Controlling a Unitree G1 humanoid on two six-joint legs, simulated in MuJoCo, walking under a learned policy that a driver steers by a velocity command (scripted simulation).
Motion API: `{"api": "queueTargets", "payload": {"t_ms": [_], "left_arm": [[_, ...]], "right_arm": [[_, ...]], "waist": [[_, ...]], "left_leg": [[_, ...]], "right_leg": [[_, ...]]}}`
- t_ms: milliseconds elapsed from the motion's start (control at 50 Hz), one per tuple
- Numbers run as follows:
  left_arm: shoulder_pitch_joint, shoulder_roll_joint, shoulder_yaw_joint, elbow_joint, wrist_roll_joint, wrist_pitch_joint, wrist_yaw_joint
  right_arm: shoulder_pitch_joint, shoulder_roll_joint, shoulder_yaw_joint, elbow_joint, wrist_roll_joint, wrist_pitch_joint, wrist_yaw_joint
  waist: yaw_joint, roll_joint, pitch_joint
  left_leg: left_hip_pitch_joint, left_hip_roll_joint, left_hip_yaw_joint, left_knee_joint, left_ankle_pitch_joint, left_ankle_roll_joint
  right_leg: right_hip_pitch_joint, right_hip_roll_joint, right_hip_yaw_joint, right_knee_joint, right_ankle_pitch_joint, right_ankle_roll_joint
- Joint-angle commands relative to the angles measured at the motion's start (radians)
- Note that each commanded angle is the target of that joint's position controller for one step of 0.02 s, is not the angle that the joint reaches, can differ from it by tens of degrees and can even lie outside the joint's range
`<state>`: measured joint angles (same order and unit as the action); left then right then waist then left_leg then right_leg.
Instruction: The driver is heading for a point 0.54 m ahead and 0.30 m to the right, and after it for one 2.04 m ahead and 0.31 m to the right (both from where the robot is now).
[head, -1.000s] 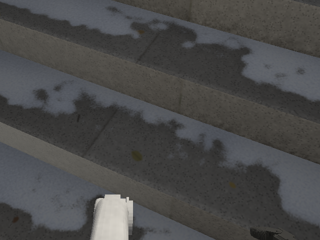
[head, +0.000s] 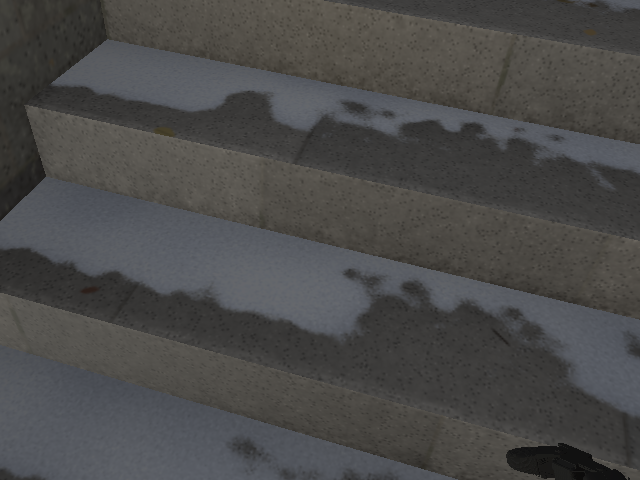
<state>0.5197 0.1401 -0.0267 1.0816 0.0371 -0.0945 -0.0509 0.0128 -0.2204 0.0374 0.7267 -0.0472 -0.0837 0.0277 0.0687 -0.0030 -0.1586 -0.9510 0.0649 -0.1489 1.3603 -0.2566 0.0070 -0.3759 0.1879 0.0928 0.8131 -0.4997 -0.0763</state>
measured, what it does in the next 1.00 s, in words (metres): climbs, turning right: left foot, then right foot 0.18 m higher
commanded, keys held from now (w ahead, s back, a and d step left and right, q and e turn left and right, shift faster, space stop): w+e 1.00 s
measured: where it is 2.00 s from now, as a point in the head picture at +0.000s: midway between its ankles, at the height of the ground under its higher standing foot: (524, 225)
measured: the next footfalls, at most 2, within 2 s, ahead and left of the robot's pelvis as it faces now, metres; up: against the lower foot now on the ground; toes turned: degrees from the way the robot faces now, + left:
left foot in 0.06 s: +0.17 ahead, +0.15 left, +0.00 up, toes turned -5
right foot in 0.46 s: +0.34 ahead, -0.12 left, +0.18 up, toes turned -22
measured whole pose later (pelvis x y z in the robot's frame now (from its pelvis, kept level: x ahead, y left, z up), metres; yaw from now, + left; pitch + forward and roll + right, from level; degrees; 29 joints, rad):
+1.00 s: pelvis +0.50 -0.03 +0.26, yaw -37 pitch +7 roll +3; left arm 0.46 0.16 -0.01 1.01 0.04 -0.12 -0.11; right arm -0.11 -0.11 0.08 0.68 -0.05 -0.05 0.02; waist 0.06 -0.07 -0.18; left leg -0.96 0.03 0.12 1.39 -0.55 0.05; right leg -0.32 0.02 0.28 0.81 -0.15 -0.09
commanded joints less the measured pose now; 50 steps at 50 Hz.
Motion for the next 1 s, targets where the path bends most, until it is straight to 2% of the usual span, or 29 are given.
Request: {"api": "queueTargets", "payload": {"t_ms": [20, 60, 80, 100, 140, 160, 180, 240, 300, 360, 400, 440, 460, 480, 500, 520, 540, 560, 580, 640, 700, 800, 860, 880, 920, 940, 960, 980, 1000], "left_arm": [[-0.450, 0.284, 0.071, -0.263, -0.032, -0.072, 0.008], [-0.331, 0.164, 0.061, -0.224, 0.006, -0.068, -0.056], [0.018, -0.035, 0.025, -0.127, 0.016, -0.070, -0.091], [0.037, 0.041, 0.036, -0.154, 0.022, -0.051, -0.095], [-0.277, 0.050, 0.030, -0.241, 0.006, -0.004, -0.063], [-0.321, 0.037, 0.019, -0.255, 0.016, 0.018, -0.038], [-0.353, 0.000, 0.000, -0.282, 0.016, 0.032, -0.030], [-0.488, -0.068, -0.054, -0.362, -0.018, 0.068, -0.056], [-0.620, 0.018, -0.057, -0.440, -0.042, 0.074, -0.074], [-0.947, 0.074, -0.058, -0.576, -0.038, 0.128, -0.076], [-0.683, 0.037, -0.054, -0.487, -0.034, 0.158, -0.083], [-0.581, 0.073, -0.036, -0.446, -0.015, 0.146, -0.085], [-0.536, 0.090, -0.022, -0.438, -0.022, 0.137, -0.071], [-0.296, 0.172, 0.014, -0.363, -0.021, 0.129, -0.036], [-0.076, 0.249, 0.028, -0.293, -0.043, 0.132, -0.008], [0.088, 0.317, 0.066, -0.225, -0.001, 0.128, -0.003], [0.062, 0.303, 0.088, -0.175, 0.013, 0.078, 0.014], [-0.060, 0.212, 0.069, -0.148, 0.007, 0.046, 0.007], [-0.132, 0.116, 0.047, -0.109, -0.011, 0.027, -0.006], [-0.402, -0.003, 0.001, -0.108, 0.019, 0.013, -0.031], [-0.257, 0.044, 0.007, -0.085, 0.049, -0.010, -0.011], [0.044, 0.036, -0.020, 0.050, 0.097, -0.017, -0.018], [-0.060, 0.120, -0.013, -0.067, 0.007, -0.014, -0.054], [-0.081, 0.170, -0.005, -0.101, -0.024, -0.025, -0.056], [-0.118, 0.280, 0.037, -0.152, -0.041, -0.054, -0.047], [-0.113, 0.290, 0.062, -0.149, -0.031, -0.059, -0.052], [-0.052, 0.180, 0.053, -0.137, 0.004, -0.062, -0.057], [-0.031, 0.034, 0.027, -0.175, 0.030, -0.057, -0.065], [-0.165, 0.094, 0.062, -0.151, -0.015, -0.034, -0.063]], "right_arm": [[0.316, -0.082, -0.028, 0.038, 0.010, 0.032, -0.009], [0.642, -0.162, -0.073, 0.169, -0.023, 0.042, -0.040], [0.734, -0.297, -0.097, 0.189, -0.037, 0.031, -0.030], [0.674, -0.334, -0.106, 0.170, -0.042, 0.038, -0.005], [0.446, -0.119, -0.053, 0.193, -0.005, 0.030, 0.006], [0.437, 0.038, -0.005, 0.229, -0.021, 0.029, 0.015], [0.430, 0.094, 0.007, 0.272, -0.030, 0.033, 0.009], [0.418, 0.106, 0.007, 0.345, -0.087, 0.027, -0.015], [0.391, 0.078, 0.023, 0.334, -0.125, -0.005, -0.011], [0.459, -0.052, 0.004, 0.343, -0.068, -0.003, 0.026], [0.451, -0.195, -0.016, 0.326, -0.025, -0.043, 0.062], [0.521, -0.248, -0.049, 0.324, 0.010, -0.055, 0.051], [0.571, -0.263, -0.059, 0.345, -0.010, -0.043, 0.053], [0.566, -0.224, -0.067, 0.317, -0.078, -0.033, 0.054], [0.589, -0.156, -0.043, 0.255, -0.132, -0.025, 0.089], [0.446, -0.117, -0.066, 0.262, -0.064, 0.003, 0.107], [0.435, -0.006, -0.045, 0.231, -0.031, 0.006, 0.107], [0.359, -0.003, -0.046, 0.213, -0.032, -0.002, 0.088], [0.262, -0.003, -0.047, 0.160, -0.037, 0.001, 0.074], [0.209, 0.008, -0.035, 0.088, -0.020, 0.044, 0.036], [0.143, 0.015, -0.019, 0.079, 0.009, 0.040, 0.023], [-0.163, 0.016, 0.021, -0.066, -0.015, 0.028, -0.017], [-0.375, 0.047, 0.040, -0.160, -0.001, 0.079, -0.006], [-0.310, 0.064, 0.036, -0.157, 0.005, 0.076, 0.011], [-0.165, -0.044, -0.003, -0.116, 0.019, 0.064, 0.020], [-0.072, -0.107, -0.031, -0.097, 0.033, 0.046, 0.003], [0.114, -0.106, -0.037, -0.039, 0.020, 0.027, -0.012], [0.344, -0.199, -0.059, 0.006, -0.010, 0.019, -0.032], [0.477, -0.205, -0.059, 0.042, -0.044, 0.016, -0.038]], "waist": [[-0.273, 0.055, 0.087], [-0.310, 0.076, -0.004], [-0.154, 0.295, -0.176], [-0.175, 0.285, -0.182], [-0.162, 0.103, 0.043], [-0.126, 0.047, 0.033], [-0.092, 0.009, 0.055], [-0.054, 0.037, 0.116], [-0.039, -0.018, 0.116], [-0.084, 0.100, 0.098], [0.037, 0.186, 0.026], [0.013, 0.208, -0.032], [0.011, 0.282, -0.057], [0.046, 0.192, -0.190], [0.093, -0.010, -0.388], [0.164, -0.164, -0.228], [0.104, -0.127, -0.020], [0.037, -0.063, 0.096], [-0.017, 0.002, 0.100], [-0.191, 0.043, 0.114], [-0.122, -0.098, 0.084], [-0.027, 0.025, 0.083], [-0.028, -0.073, 0.109], [-0.066, -0.179, 0.135], [-0.128, -0.160, 0.023], [-0.141, -0.167, -0.049], [-0.176, 0.006, -0.220], [-0.229, 0.333, -0.367], [-0.321, 0.354, -0.185]], "left_leg": [[0.954, -0.052, 0.194, -0.473, 0.213, -0.115], [1.096, -0.060, 0.142, -0.852, 0.286, -0.020], [1.281, 0.248, -0.306, -0.754, 0.996, 0.393], [1.295, 0.403, -0.723, -0.918, 0.641, 0.537], [1.008, 0.347, -0.492, -1.007, -0.154, 0.376], [0.975, 0.315, -0.367, -1.035, -0.104, 0.327], [0.879, 0.278, -0.269, -1.040, -0.056, 0.283], [0.716, 0.216, -0.057, -1.117, -0.107, 0.234], [0.558, 0.163, 0.138, -1.225, -0.039, 0.196], [0.281, 0.172, 0.233, -1.502, 0.181, 0.231], [0.544, 0.232, 0.321, -1.283, 1.334, 0.278], [0.960, 0.258, 0.332, -1.090, 1.687, 0.266], [1.027, 0.259, 0.337, -1.008, 1.821, 0.264], [0.788, 0.218, 0.315, -0.722, 1.719, 0.212], [0.415, 0.105, 0.181, -0.424, 1.181, 0.169], [0.173, -0.088, 0.052, 0.116, 0.322, 0.100], [-0.069, -0.117, -0.126, 0.504, 0.332, 0.104], [-0.193, -0.118, -0.122, 0.703, 0.324, 0.109], [-0.237, -0.128, -0.122, 0.792, 0.286, 0.146], [-0.164, -0.032, -0.021, 0.665, 0.242, 0.200], [-0.220, -0.049, 0.106, 0.870, 0.046, 0.148], [-0.498, 0.031, 0.081, 0.610, -0.015, 0.175], [0.241, 0.009, 0.264, 0.191, -0.262, 0.037], [0.271, -0.042, 0.316, 0.227, -0.307, 0.015], [0.256, -0.148, 0.320, -0.061, -0.262, 0.026], [0.341, -0.145, 0.244, -0.229, -0.186, 0.070], [0.727, -0.044, -0.038, -0.322, 0.039, 0.182], [1.076, 0.234, -0.656, -0.665, -0.059, 0.388], [0.911, 0.296, -0.968, -0.888, -0.455, 0.360]], "right_leg": [[-0.659, -0.098, 0.150, -0.192, 0.641, -0.141], [-0.400, -0.064, 0.165, 0.247, 0.867, -0.136], [-0.553, 0.029, 0.115, 0.772, 0.233, -0.057], [-0.831, 0.037, 0.164, 1.230, 0.051, -0.024], [-1.128, -0.084, 0.064, 1.481, 0.236, -0.101], [-1.124, -0.124, 0.057, 1.444, 0.306, -0.156], [-1.099, -0.163, 0.045, 1.412, 0.350, -0.185], [-1.193, -0.215, 0.001, 1.529, 0.261, -0.247], [-1.036, -0.295, -0.097, 1.178, 0.472, -0.205], [-0.530, -0.265, -0.268, 0.830, 0.181, -0.139], [-0.438, -0.177, -0.329, 0.780, 0.228, -0.099], [-0.410, -0.074, -0.378, 0.365, 0.078, -0.068], [-0.289, -0.048, -0.364, 0.239, 0.092, -0.092], [0.089, -0.095, -0.145, 0.240, 0.445, -0.179], [0.475, -0.215, 0.312, -0.026, 0.252, -0.306], [0.340, -0.341, 0.717, -0.391, -0.026, -0.336], [0.255, -0.368, 0.733, -0.414, -0.177, -0.268], [0.121, -0.336, 0.635, -0.341, -0.143, -0.250], [0.056, -0.315, 0.562, -0.334, -0.060, -0.264], [-0.227, -0.264, 0.269, -0.402, 0.131, -0.188], [-0.217, -0.249, 0.221, -0.466, 0.243, -0.209], [0.056, -0.291, 0.303, -0.439, 0.125, -0.147], [-0.558, -0.304, 0.293, -0.726, 0.109, -0.198], [-0.459, -0.360, 0.300, -0.720, 0.368, -0.221], [0.009, -0.412, 0.271, -0.556, 1.264, -0.214], [0.177, -0.381, 0.212, -0.396, 1.503, -0.162], [-0.050, -0.269, 0.187, -0.101, 1.392, -0.108], [-0.473, -0.086, 0.172, 0.261, 0.556, -0.051], [-0.663, -0.058, 0.306, 0.810, 0.430, -0.031]]}}
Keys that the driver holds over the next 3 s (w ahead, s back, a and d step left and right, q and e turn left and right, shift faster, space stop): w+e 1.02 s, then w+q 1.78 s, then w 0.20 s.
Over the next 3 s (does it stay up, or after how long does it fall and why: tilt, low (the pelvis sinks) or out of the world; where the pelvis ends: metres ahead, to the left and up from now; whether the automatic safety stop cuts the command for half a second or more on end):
stays up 1.33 -0.38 0.75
